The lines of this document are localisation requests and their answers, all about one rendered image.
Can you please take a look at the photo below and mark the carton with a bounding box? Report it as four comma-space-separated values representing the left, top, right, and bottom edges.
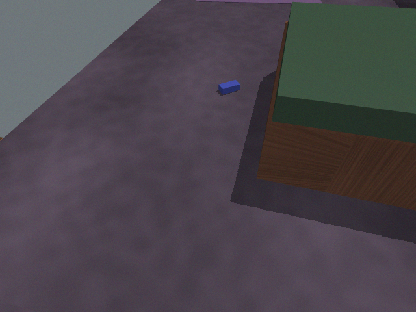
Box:
218, 80, 240, 95

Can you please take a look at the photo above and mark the bed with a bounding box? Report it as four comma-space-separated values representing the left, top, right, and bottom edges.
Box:
257, 2, 416, 210

